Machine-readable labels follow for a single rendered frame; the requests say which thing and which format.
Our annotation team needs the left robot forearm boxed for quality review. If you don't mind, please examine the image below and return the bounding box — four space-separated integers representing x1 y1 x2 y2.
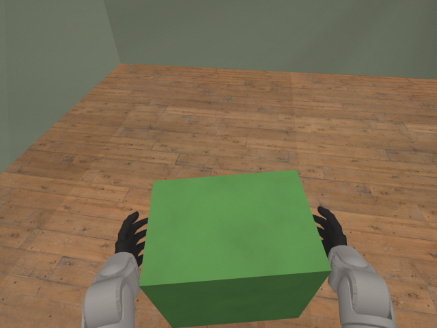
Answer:
81 252 141 328

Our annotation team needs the carton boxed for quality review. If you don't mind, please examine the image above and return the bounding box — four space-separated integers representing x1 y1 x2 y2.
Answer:
139 170 332 328

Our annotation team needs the right robot forearm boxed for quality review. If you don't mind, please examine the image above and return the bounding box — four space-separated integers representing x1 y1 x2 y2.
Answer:
328 245 397 328

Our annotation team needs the robot left hand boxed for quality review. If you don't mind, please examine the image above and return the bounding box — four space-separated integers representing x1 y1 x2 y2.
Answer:
115 211 148 267

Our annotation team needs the robot right hand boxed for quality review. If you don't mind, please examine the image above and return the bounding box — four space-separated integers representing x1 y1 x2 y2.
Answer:
313 206 347 257

